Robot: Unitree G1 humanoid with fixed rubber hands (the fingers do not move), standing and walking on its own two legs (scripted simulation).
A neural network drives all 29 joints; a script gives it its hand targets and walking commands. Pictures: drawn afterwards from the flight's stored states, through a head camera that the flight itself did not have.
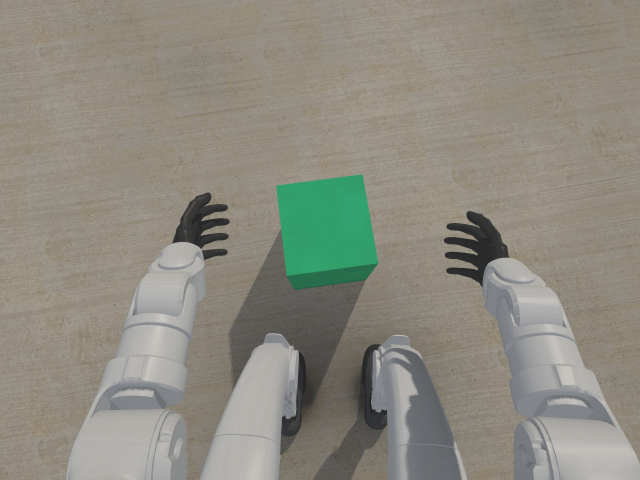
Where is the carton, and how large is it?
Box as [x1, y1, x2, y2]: [276, 174, 377, 289]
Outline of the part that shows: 362,174 276,185 286,274 294,289 362,280 367,277 377,264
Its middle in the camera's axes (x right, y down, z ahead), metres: +0.01 +0.00 +0.98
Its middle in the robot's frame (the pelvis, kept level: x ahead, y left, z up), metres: +0.50 +0.02 -0.55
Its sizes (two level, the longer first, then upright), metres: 0.210 0.200 0.250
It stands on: the floor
